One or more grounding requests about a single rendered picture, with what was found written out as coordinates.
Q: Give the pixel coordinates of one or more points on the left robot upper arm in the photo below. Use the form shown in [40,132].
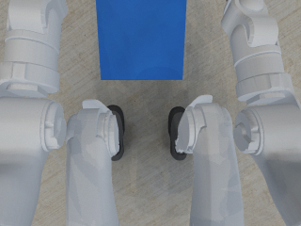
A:
[29,129]

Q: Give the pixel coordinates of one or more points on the carton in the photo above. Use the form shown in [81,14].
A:
[141,39]

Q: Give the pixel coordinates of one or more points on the robot right forearm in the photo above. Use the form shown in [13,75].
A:
[256,53]

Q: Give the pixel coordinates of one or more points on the robot left forearm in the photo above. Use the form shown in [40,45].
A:
[32,46]

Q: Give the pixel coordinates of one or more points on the right robot upper arm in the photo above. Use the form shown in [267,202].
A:
[271,134]

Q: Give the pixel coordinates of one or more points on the robot left shin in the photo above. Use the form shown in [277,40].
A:
[86,104]

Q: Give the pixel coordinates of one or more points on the robot left foot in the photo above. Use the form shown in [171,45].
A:
[116,110]

